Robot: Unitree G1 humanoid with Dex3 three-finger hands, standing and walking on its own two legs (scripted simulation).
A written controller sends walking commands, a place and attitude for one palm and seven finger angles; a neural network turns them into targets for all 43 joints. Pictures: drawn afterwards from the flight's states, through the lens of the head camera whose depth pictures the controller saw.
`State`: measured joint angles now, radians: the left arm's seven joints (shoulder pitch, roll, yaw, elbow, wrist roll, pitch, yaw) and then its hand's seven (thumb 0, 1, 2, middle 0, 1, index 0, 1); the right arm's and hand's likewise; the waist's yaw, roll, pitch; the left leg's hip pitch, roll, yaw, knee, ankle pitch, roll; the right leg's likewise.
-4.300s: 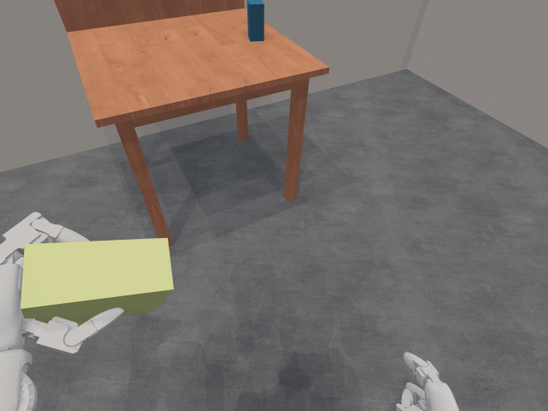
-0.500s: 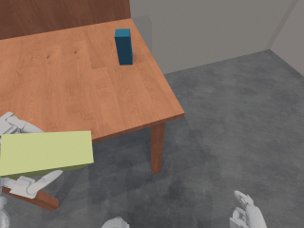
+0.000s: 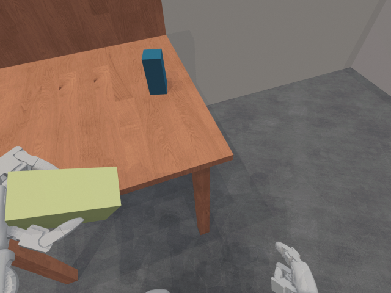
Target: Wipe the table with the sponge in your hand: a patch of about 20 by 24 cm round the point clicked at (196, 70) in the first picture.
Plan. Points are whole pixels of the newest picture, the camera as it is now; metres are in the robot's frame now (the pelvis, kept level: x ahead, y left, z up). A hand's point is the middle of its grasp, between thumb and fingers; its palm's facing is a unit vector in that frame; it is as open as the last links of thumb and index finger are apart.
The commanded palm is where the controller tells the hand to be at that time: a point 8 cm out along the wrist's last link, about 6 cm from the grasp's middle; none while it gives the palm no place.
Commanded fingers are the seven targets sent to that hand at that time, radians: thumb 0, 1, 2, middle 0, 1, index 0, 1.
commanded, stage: come to a stop and stand still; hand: left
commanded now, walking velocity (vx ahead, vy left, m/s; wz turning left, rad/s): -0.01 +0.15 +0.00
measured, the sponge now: (82, 198) +0.23 +0.19 +0.15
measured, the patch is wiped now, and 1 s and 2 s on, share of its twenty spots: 0.00 0.00 0.00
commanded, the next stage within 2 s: look again from close up in 0.60 s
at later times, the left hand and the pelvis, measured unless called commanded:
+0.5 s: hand (0, 250) +0.15 +0.26 +0.17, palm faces +0.47 -0.79 -0.39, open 10.1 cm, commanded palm +0.10 +0.29 +0.18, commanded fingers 0.00 0.10 1.30 -1.20 -1.60 -1.20 -1.60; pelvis -0.06 +0.00 +0.00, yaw +2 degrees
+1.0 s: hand (12, 223) +0.19 +0.27 +0.16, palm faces +0.32 -0.87 -0.37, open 10.1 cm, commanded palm +0.12 +0.32 +0.18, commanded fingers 0.00 0.10 1.30 -1.20 -1.60 -1.20 -1.60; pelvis -0.05 +0.04 +0.00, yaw -1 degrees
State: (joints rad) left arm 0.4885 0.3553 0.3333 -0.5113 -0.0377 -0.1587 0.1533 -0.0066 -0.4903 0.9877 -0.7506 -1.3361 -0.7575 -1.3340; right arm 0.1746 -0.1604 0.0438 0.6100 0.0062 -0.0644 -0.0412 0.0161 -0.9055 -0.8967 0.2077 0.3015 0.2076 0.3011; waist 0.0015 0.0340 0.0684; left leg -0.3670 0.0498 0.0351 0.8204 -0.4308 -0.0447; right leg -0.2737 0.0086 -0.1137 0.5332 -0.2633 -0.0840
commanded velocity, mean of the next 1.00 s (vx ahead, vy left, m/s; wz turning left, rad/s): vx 0.05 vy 0.01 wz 0.00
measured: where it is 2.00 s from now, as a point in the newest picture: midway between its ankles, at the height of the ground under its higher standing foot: outside the picture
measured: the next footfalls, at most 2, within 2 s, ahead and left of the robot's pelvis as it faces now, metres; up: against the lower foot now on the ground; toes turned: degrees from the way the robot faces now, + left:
left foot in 0.28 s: -0.02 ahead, +0.13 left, +0.00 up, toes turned +3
right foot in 1.82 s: +0.12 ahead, +0.00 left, +0.00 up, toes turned -6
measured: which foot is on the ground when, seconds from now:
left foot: up 0.00-0.26, down 0.28-1.00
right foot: down 0.00-1.00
